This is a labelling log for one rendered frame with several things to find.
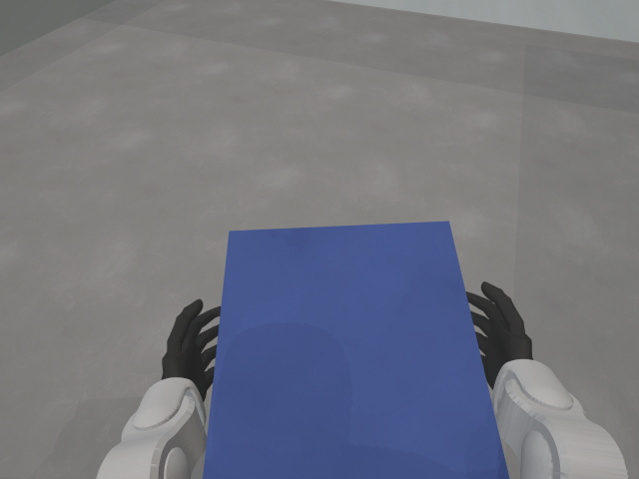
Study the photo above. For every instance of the left robot forearm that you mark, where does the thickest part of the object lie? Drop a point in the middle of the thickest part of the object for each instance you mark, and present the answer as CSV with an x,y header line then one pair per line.
x,y
164,439

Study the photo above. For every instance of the carton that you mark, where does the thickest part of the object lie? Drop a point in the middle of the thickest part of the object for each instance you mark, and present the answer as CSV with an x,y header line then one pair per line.
x,y
349,352

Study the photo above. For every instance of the right robot hand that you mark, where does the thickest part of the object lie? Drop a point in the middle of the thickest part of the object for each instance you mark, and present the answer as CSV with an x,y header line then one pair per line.
x,y
506,339

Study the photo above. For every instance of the left robot hand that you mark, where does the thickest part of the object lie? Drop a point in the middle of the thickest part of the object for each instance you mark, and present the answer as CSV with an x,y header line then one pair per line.
x,y
185,344

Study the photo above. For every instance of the right robot forearm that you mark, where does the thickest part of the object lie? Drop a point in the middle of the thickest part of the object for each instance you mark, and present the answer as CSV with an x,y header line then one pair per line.
x,y
547,427

